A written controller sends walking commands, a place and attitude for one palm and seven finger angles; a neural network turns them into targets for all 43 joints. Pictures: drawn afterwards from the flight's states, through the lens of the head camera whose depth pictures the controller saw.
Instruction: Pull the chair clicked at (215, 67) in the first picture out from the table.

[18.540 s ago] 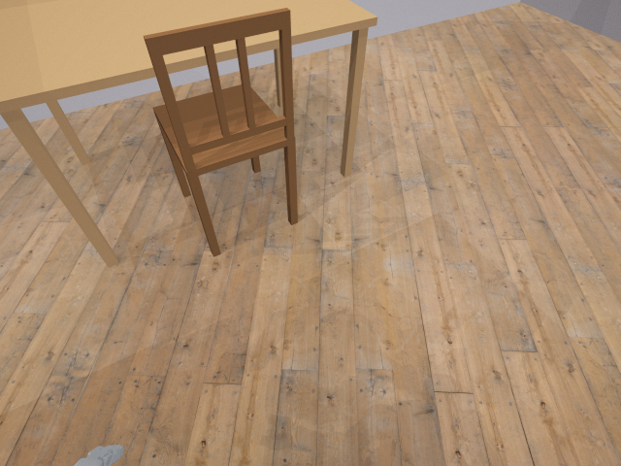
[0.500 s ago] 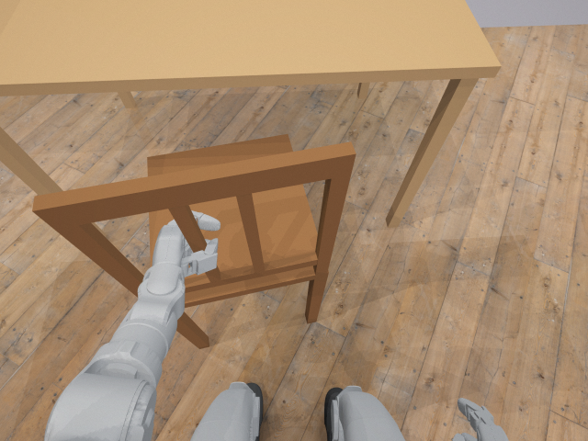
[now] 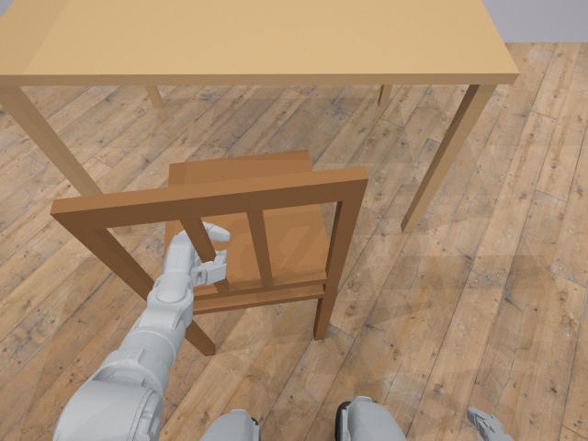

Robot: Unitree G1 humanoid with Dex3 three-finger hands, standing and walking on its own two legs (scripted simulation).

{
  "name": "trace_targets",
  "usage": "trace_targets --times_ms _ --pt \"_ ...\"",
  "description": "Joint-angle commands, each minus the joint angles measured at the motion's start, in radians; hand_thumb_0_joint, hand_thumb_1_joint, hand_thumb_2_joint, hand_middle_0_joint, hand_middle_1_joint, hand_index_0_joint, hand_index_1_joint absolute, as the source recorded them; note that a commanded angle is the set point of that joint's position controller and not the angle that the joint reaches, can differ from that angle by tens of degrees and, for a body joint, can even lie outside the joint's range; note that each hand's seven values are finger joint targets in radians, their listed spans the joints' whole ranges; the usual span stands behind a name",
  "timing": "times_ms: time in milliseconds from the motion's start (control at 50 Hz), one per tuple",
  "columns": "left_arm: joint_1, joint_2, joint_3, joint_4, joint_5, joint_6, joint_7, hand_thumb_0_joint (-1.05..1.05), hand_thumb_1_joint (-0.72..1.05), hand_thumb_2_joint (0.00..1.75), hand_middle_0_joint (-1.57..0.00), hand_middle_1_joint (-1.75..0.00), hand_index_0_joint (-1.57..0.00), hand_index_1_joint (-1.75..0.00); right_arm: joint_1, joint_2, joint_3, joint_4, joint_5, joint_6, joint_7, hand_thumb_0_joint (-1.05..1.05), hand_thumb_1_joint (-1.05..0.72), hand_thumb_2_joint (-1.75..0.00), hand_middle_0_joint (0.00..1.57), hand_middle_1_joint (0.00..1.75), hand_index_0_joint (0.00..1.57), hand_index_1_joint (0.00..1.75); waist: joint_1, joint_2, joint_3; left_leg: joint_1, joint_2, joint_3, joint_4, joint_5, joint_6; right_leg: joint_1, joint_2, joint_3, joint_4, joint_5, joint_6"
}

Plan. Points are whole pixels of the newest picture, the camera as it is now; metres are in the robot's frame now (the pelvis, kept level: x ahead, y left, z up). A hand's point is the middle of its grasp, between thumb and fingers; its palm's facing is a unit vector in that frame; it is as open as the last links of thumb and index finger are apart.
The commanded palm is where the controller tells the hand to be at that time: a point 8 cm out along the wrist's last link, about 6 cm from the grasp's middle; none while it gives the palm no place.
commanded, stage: step backward, pulling the chair out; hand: left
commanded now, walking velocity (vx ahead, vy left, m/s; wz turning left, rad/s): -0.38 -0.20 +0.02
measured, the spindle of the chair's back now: (209, 257) +0.39 +0.14 -0.08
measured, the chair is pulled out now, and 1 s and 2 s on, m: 0.28 0.39 0.53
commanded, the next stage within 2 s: stop walking, hand still on the chair in 1.78 s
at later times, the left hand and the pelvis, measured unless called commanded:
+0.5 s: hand (210, 304) +0.30 +0.13 -0.06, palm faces -0.03 -0.98 -0.20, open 5.4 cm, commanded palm +0.31 +0.18 -0.05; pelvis -0.07 +0.00 +0.00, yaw -1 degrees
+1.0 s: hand (203, 342) +0.25 +0.13 -0.06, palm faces +0.02 -0.98 -0.22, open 5.5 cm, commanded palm +0.26 +0.18 -0.06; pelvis -0.12 -0.01 -0.01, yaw -1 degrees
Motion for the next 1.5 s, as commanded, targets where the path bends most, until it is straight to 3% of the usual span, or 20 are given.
trace_targets --times_ms 0,40,100,160,220,280,360,460,580,800,880,920,1000,1040,1080,1160,1240,1280,1420,1480 --pt "-0.420 0.152 -0.026 -0.268 0.006 -0.070 -0.002 0.00 0.90 0.90 -0.50 -1.45 -0.50 -1.45 0.032 -0.116 -0.054 -0.118 -0.004 0.001 0.005 0.00 -0.90 -0.90 0.20 0.30 0.20 0.30 0.043 0.150 -0.500 0.161 0.250 -0.202 -0.164 0.357 0.104 0.210 -0.005 0.064 0.066 0.025 -0.019" --pt "-0.437 0.166 -0.011 -0.275 0.021 -0.081 0.001 0.00 0.90 0.90 -0.50 -1.45 -0.50 -1.45 0.008 -0.107 -0.055 -0.122 -0.018 0.011 0.004 0.00 -0.90 -0.90 0.20 0.30 0.20 0.30 0.046 0.287 -0.475 0.113 0.260 -0.204 -0.161 0.352 0.124 0.188 0.011 0.066 0.106 -0.105 -0.026" --pt "-0.389 0.174 -0.002 -0.222 0.035 -0.098 0.000 0.00 0.90 0.90 -0.50 -1.45 -0.50 -1.45 0.061 -0.099 -0.065 -0.103 -0.011 0.009 0.017 0.00 -0.90 -0.90 0.20 0.30 0.20 0.30 0.035 0.114 -0.535 0.191 0.223 -0.146 -0.010 0.555 0.073 0.269 -0.031 0.112 -0.055 0.319 -0.044" --pt "-0.394 0.254 0.024 -0.222 0.027 -0.096 0.002 0.00 0.90 0.90 -0.50 -1.45 -0.50 -1.45 0.075 -0.102 -0.075 -0.104 0.009 0.017 0.000 0.00 -0.90 -0.90 0.20 0.30 0.20 0.30 0.013 -0.052 -0.616 0.122 0.092 -0.013 0.092 0.205 -0.016 0.364 -0.193 0.230 -0.126 0.561 -0.114" --pt "-0.360 0.273 0.034 -0.189 0.021 -0.074 0.003 0.00 0.90 0.90 -0.50 -1.45 -0.50 -1.45 0.028 -0.093 -0.058 -0.117 0.006 0.013 -0.004 0.00 -0.90 -0.90 0.20 0.30 0.20 0.30 0.043 -0.128 -0.525 0.039 0.016 -0.024 0.174 -0.264 -0.020 0.295 -0.295 0.269 -0.244 0.329 -0.156" --pt "-0.351 0.236 0.021 -0.201 0.013 -0.051 0.003 0.00 0.90 0.90 -0.50 -1.45 -0.50 -1.45 0.046 -0.108 -0.043 -0.104 0.002 0.012 -0.013 0.00 -0.90 -0.90 0.20 0.30 0.20 0.30 0.031 -0.118 -0.516 0.129 0.065 -0.038 -0.095 -0.010 0.009 0.273 -0.181 0.143 -0.162 0.248 -0.075" --pt "-0.409 0.168 -0.018 -0.243 0.011 -0.073 -0.001 0.00 0.90 0.90 -0.50 -1.45 -0.50 -1.45 0.000 -0.121 -0.051 -0.160 -0.005 0.031 0.001 0.00 -0.90 -0.90 0.20 0.30 0.20 0.30 0.059 0.257 -0.423 -0.048 0.285 -0.226 -0.278 -0.050 0.135 0.225 0.034 0.047 0.142 -0.209 -0.028" --pt "-0.420 0.179 -0.015 -0.207 0.028 -0.112 -0.014 0.00 0.90 0.90 -0.50 -1.45 -0.50 -1.45 0.069 -0.109 -0.062 -0.097 -0.008 -0.003 0.007 0.00 -0.90 -0.90 0.20 0.30 0.20 0.30 0.031 0.083 -0.494 0.156 0.223 -0.139 -0.050 0.388 0.084 0.265 -0.014 0.115 -0.088 0.230 -0.041" --pt "-0.375 0.284 0.033 -0.175 0.024 -0.118 0.005 0.00 0.90 0.90 -0.50 -1.45 -0.50 -1.45 0.067 -0.096 -0.065 -0.085 0.004 -0.014 -0.004 0.00 -0.90 -0.90 0.20 0.30 0.20 0.30 0.031 -0.117 -0.480 0.134 0.037 0.013 0.118 -0.198 -0.001 0.089 -0.227 0.274 -0.293 -0.154 -0.130" --pt "-0.401 0.233 0.021 -0.190 0.011 -0.128 -0.002 0.00 0.90 0.90 -0.50 -1.45 -0.50 -1.45 0.046 -0.122 -0.056 -0.103 0.003 -0.026 -0.005 0.00 -0.90 -0.90 0.20 0.30 0.20 0.30 0.043 0.178 -0.419 -0.032 0.249 -0.164 -0.167 -0.122 0.127 0.239 0.033 0.103 0.013 -0.195 -0.042" --pt "-0.361 0.299 0.034 -0.174 0.020 -0.114 0.003 0.00 0.90 0.90 -0.50 -1.45 -0.50 -1.45 0.071 -0.103 -0.067 -0.094 0.012 -0.031 -0.003 0.00 -0.90 -0.90 0.20 0.30 0.20 0.30 0.036 -0.186 -0.409 0.036 0.013 0.032 0.249 -0.295 0.003 0.049 -0.247 0.399 -0.370 -0.426 -0.153" --pt "-0.340 0.270 0.027 -0.151 0.026 -0.081 0.006 0.00 0.90 0.90 -0.50 -1.45 -0.50 -1.45 0.047 -0.086 -0.046 -0.083 -0.006 -0.023 0.008 0.00 -0.90 -0.90 0.20 0.30 0.20 0.30 0.055 -0.179 -0.412 0.093 -0.018 0.001 0.527 -0.323 -0.014 -0.071 -0.318 0.371 -0.453 -0.475 -0.200" --pt "-0.334 0.254 0.048 -0.156 0.010 -0.079 0.002 0.00 0.90 0.90 -0.50 -1.45 -0.50 -1.45 0.084 -0.102 -0.024 -0.045 0.001 -0.044 -0.003 0.00 -0.90 -0.90 0.20 0.30 0.20 0.30 0.041 -0.145 -0.422 0.144 0.022 0.010 -0.109 -0.178 0.000 0.170 -0.192 0.184 -0.176 0.018 -0.098" --pt "-0.339 0.236 0.046 -0.151 0.007 -0.075 0.002 0.00 0.90 0.90 -0.50 -1.45 -0.50 -1.45 0.043 -0.171 -0.056 -0.075 -0.009 -0.033 -0.014 0.00 -0.90 -0.90 0.20 0.30 0.20 0.30 0.074 0.189 -0.372 0.134 0.251 -0.219 -0.229 0.224 0.108 0.097 -0.016 0.084 0.088 0.024 -0.025" --pt "-0.464 0.177 -0.005 -0.249 0.020 -0.085 -0.008 0.00 0.90 0.90 -0.50 -1.45 -0.50 -1.45 0.041 -0.111 -0.046 -0.093 -0.020 -0.017 0.013 0.00 -0.90 -0.90 0.20 0.30 0.20 0.30 0.056 0.283 -0.448 0.160 0.338 -0.263 -0.209 0.379 0.159 0.091 0.014 0.079 0.226 -0.236 -0.027" --pt "-0.437 0.195 0.026 -0.181 0.034 -0.103 -0.006 0.00 0.90 0.90 -0.50 -1.45 -0.50 -1.45 0.094 -0.123 -0.063 -0.046 -0.017 -0.014 0.025 0.00 -0.90 -0.90 0.20 0.30 0.20 0.30 0.043 0.150 -0.508 0.319 0.286 -0.184 0.037 0.813 0.106 0.229 -0.007 0.115 -0.093 0.164 -0.060" --pt "-0.404 0.263 0.031 -0.158 0.023 -0.093 -0.003 0.00 0.90 0.90 -0.50 -1.45 -0.50 -1.45 0.099 -0.129 -0.072 -0.047 0.008 -0.010 0.005 0.00 -0.90 -0.90 0.20 0.30 0.20 0.30 0.021 -0.099 -0.580 0.105 0.088 -0.034 0.170 0.108 -0.033 0.443 -0.241 0.277 -0.127 0.844 -0.180" --pt "-0.397 0.292 0.042 -0.166 0.021 -0.070 -0.004 0.00 0.90 0.90 -0.50 -1.45 -0.50 -1.45 0.060 -0.109 -0.055 -0.068 0.007 -0.007 -0.003 0.00 -0.90 -0.90 0.20 0.30 0.20 0.30 0.033 -0.077 -0.550 0.060 0.055 -0.044 0.125 -0.200 -0.029 0.404 -0.292 0.278 -0.154 0.751 -0.170" --pt "-0.433 0.209 0.023 -0.227 0.020 -0.067 -0.008 0.00 0.90 0.90 -0.50 -1.45 -0.50 -1.45 0.009 -0.112 -0.054 -0.127 -0.008 0.023 0.003 0.00 -0.90 -0.90 0.20 0.30 0.20 0.30 0.058 0.257 -0.481 0.045 0.285 -0.186 -0.201 0.244 0.123 0.259 0.014 0.064 0.115 -0.105 -0.028" --pt "-0.394 0.212 0.029 -0.232 0.026 -0.089 -0.008 0.00 0.90 0.90 -0.50 -1.45 -0.50 -1.45 0.062 -0.114 -0.064 -0.111 -0.011 0.010 0.015 0.00 -0.90 -0.90 0.20 0.30 0.20 0.30 0.052 0.149 -0.520 0.164 0.268 -0.169 -0.057 0.468 0.118 0.275 -0.002 0.098 -0.032 0.135 -0.040"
